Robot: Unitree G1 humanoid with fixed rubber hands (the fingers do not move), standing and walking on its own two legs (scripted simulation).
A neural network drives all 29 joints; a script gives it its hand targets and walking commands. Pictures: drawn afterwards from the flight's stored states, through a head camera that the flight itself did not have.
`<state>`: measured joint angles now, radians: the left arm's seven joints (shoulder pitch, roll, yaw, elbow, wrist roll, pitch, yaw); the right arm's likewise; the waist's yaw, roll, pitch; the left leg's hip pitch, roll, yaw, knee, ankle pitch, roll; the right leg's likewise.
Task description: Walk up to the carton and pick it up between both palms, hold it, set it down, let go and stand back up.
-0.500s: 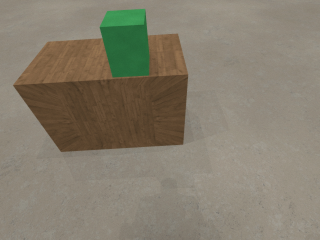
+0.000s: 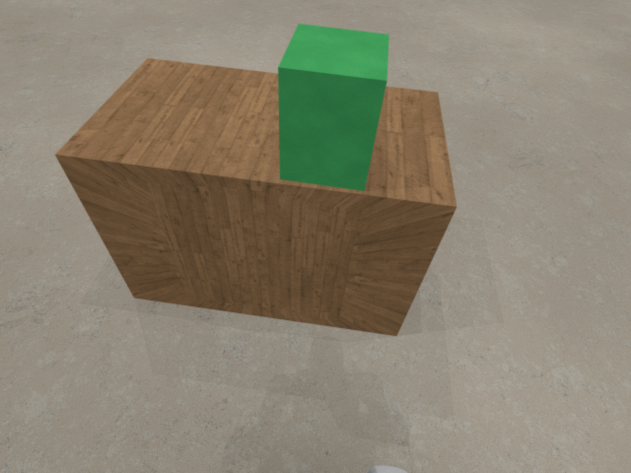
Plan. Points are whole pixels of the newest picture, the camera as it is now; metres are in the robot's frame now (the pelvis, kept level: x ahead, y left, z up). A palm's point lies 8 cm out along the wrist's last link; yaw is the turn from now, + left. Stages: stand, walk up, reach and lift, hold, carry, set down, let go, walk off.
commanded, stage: walk up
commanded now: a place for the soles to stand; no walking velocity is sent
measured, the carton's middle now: (332, 109) +0.85 -0.04 +0.01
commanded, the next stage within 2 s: none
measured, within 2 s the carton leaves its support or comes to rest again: neither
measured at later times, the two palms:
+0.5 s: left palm (164, 455) +0.18 +0.20 -0.10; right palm (503, 390) +0.27 -0.29 -0.11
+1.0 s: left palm (187, 306) +0.42 +0.22 -0.12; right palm (463, 317) +0.40 -0.27 -0.12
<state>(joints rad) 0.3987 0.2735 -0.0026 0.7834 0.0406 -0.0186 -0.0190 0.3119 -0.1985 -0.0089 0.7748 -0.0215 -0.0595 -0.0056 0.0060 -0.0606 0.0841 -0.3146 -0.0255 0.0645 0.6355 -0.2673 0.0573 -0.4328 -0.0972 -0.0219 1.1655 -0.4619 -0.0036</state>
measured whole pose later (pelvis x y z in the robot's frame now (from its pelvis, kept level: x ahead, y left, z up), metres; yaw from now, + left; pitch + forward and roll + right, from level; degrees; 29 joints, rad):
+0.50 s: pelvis +0.20 -0.04 +0.02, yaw -1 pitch -2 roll +0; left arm 0.48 0.19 0.01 0.82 0.03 -0.08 0.00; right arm 0.30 -0.26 0.00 0.80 -0.06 -0.02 0.04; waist 0.04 0.05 0.04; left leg -0.55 0.07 0.03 0.93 -0.29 -0.03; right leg -0.20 -0.04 -0.10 0.49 -0.26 -0.02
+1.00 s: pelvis +0.33 -0.02 +0.00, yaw -3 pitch -3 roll +0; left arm 0.28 0.23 0.01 0.81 0.01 0.00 0.01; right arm 0.24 -0.23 0.03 0.82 -0.01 0.00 -0.02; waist -0.01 0.00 0.07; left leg -0.32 0.07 0.10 0.70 -0.33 0.00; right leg -0.32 -0.03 -0.04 0.69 -0.32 -0.01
